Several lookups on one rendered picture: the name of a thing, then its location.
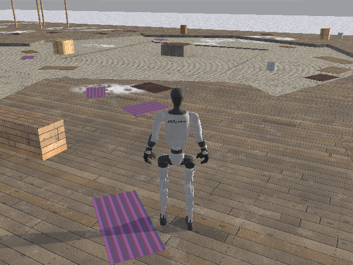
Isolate robot right forearm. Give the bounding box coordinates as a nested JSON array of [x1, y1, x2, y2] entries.
[[198, 134, 208, 155]]

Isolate right robot upper arm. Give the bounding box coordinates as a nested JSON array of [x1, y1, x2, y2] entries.
[[189, 112, 203, 142]]

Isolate left robot hand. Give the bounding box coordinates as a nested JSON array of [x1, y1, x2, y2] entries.
[[143, 152, 156, 164]]

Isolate left robot upper arm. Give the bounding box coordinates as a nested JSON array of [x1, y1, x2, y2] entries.
[[150, 112, 165, 142]]

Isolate robot left forearm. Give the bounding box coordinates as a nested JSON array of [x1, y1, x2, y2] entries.
[[145, 134, 156, 154]]

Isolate right robot thigh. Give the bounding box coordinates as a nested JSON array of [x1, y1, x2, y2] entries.
[[184, 155, 195, 195]]

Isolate robot right foot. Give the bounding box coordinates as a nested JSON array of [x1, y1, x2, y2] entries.
[[185, 216, 194, 231]]

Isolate right robot hand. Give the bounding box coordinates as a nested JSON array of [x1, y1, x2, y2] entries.
[[196, 152, 209, 164]]

